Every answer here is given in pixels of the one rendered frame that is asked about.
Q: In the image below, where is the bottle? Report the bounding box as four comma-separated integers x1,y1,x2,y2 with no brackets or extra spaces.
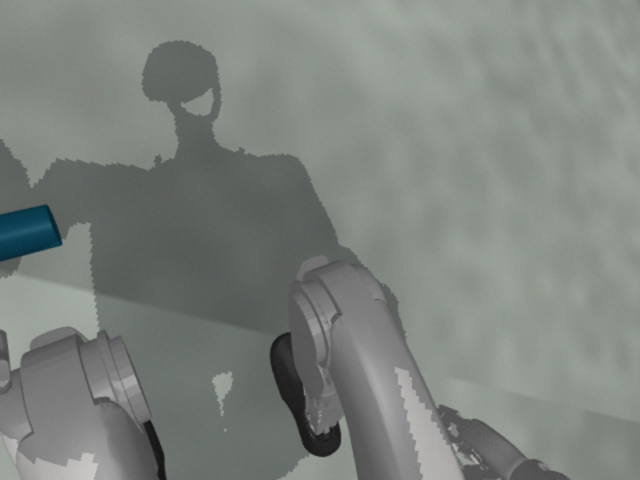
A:
0,204,62,262

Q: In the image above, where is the right robot foot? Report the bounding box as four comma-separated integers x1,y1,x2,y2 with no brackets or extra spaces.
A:
270,332,341,457

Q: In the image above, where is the right robot hand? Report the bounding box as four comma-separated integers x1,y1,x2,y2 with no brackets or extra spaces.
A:
437,405,528,480

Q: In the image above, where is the left robot foot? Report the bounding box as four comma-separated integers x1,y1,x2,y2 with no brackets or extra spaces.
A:
143,420,167,480

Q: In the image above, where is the right robot arm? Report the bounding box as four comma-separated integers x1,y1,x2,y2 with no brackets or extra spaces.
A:
509,459,571,480

